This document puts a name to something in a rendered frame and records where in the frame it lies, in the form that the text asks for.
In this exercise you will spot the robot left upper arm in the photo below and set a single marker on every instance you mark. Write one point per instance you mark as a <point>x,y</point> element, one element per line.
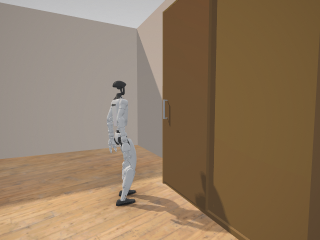
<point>110,115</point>

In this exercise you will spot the robot right forearm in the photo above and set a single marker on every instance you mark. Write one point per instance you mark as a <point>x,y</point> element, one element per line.
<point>121,127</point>

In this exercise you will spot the robot left shin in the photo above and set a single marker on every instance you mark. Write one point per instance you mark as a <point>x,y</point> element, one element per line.
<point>123,172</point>

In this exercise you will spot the robot left forearm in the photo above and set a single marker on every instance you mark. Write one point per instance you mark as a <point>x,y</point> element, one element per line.
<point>110,130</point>

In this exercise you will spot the right robot hand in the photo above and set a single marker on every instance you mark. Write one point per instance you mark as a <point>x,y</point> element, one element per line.
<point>126,147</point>

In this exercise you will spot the wardrobe door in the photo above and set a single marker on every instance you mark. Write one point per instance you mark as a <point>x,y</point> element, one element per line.
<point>261,83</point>
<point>187,38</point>

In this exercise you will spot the humanoid robot head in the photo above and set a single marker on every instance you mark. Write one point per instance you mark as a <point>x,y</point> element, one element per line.
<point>119,85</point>

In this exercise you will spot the robot right upper arm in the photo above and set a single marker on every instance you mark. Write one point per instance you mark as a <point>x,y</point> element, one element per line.
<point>122,107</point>

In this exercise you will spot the left robot hand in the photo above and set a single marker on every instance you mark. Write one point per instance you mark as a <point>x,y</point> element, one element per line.
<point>113,143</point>

